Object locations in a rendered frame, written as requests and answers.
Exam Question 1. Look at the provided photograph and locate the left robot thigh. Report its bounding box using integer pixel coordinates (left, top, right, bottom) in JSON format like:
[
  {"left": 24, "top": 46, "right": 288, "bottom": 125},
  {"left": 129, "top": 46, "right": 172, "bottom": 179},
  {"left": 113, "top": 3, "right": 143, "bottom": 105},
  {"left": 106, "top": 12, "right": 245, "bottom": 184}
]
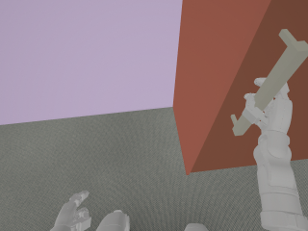
[{"left": 96, "top": 212, "right": 130, "bottom": 231}]

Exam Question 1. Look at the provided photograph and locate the robot right hand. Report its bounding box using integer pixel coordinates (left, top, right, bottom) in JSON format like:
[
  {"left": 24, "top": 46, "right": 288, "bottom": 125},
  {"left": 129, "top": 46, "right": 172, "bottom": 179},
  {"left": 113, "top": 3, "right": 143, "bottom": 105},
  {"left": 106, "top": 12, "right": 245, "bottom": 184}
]
[{"left": 242, "top": 77, "right": 293, "bottom": 135}]

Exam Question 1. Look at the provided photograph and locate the robot left hand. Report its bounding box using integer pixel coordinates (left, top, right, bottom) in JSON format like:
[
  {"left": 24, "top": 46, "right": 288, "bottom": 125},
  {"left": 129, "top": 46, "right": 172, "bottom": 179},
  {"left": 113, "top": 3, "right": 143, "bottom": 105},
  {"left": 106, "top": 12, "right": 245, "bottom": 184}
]
[{"left": 54, "top": 190, "right": 91, "bottom": 231}]

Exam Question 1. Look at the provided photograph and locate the handle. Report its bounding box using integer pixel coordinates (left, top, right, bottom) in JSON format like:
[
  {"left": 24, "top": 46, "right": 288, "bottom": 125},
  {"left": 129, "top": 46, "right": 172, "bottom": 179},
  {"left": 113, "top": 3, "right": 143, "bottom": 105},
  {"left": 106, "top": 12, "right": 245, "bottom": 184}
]
[{"left": 230, "top": 29, "right": 308, "bottom": 136}]

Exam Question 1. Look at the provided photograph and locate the wardrobe door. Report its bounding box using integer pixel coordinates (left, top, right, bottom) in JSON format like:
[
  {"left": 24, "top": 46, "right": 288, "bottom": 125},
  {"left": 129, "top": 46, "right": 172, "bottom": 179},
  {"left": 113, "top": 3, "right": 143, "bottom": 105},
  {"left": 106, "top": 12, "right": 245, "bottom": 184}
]
[{"left": 191, "top": 0, "right": 308, "bottom": 173}]

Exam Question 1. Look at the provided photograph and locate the right robot forearm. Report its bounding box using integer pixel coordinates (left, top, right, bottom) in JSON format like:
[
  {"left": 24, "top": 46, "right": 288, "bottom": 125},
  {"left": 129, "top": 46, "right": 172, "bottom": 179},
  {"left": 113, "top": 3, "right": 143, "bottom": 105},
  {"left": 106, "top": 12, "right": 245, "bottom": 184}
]
[{"left": 253, "top": 130, "right": 308, "bottom": 231}]

